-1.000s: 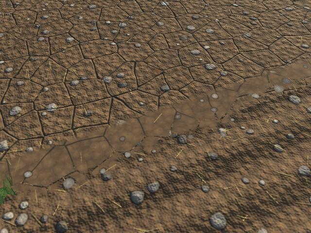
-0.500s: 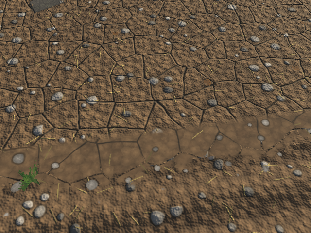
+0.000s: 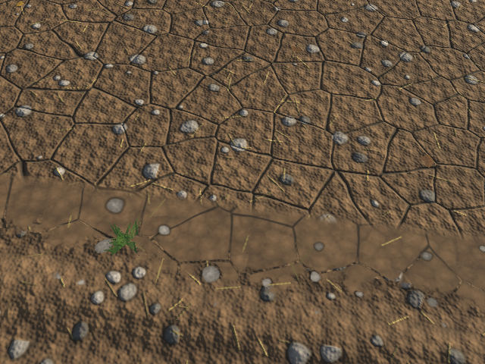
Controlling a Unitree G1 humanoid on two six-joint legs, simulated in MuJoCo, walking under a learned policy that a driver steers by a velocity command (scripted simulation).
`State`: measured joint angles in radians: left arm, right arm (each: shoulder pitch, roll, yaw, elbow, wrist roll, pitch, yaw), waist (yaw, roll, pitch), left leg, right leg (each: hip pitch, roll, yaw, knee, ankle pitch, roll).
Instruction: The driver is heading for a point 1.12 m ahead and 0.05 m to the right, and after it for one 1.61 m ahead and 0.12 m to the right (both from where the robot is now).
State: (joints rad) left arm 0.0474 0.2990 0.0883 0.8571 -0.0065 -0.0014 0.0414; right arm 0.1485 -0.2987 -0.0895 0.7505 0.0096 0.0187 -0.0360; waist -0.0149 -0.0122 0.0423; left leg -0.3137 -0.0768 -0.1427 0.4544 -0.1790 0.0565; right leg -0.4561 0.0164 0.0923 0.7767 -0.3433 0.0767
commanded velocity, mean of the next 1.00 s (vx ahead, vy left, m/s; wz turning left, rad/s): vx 0.38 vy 0.00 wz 0.23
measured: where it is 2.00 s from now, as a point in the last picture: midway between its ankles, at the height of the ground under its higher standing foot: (207, 214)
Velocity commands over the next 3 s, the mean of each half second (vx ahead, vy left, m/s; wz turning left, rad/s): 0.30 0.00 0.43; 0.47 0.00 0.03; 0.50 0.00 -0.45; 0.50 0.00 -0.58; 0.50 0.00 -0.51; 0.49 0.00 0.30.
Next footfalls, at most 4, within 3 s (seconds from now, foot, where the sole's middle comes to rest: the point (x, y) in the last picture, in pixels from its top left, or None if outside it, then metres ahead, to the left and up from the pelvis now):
0.12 right None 0.06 -0.14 -0.78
0.56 left None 0.22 0.19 -0.78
1.08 right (223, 306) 0.60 0.04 -0.78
1.56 left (154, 228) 0.85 0.26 -0.78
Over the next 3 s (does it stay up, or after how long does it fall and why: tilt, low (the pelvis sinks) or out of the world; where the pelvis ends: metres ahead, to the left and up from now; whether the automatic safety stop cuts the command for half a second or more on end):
stays up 1.40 -0.17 0.00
